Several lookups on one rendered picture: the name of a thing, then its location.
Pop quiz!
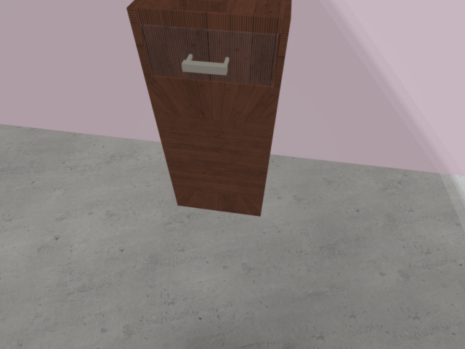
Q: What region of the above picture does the drawer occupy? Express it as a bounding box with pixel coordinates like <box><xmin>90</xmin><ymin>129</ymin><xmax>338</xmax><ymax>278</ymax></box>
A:
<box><xmin>139</xmin><ymin>24</ymin><xmax>279</xmax><ymax>86</ymax></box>

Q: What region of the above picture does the cabinet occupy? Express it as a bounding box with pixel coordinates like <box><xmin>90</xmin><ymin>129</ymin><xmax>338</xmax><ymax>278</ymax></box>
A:
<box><xmin>126</xmin><ymin>0</ymin><xmax>291</xmax><ymax>217</ymax></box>

